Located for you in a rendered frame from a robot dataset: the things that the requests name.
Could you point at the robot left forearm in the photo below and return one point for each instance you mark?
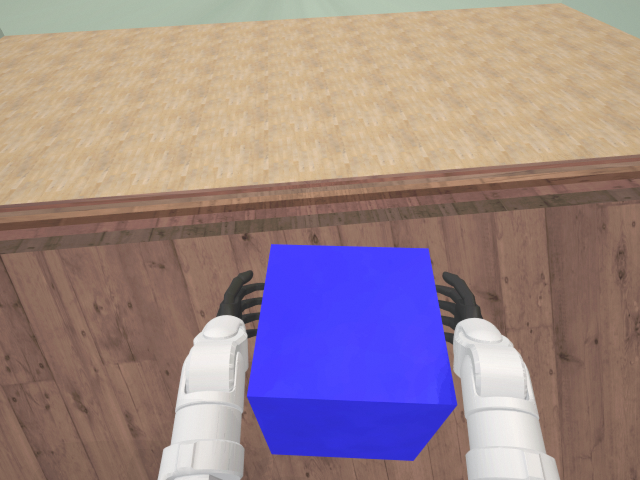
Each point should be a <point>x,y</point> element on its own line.
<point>205,442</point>

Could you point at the robot right forearm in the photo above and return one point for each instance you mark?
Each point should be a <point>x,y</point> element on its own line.
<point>505,437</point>

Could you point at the left robot hand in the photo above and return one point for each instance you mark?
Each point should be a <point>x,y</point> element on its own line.
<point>234,305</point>

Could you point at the carton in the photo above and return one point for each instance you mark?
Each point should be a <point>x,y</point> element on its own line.
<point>350,358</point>

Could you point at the right robot hand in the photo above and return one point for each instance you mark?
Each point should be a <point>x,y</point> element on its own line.
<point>465,306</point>

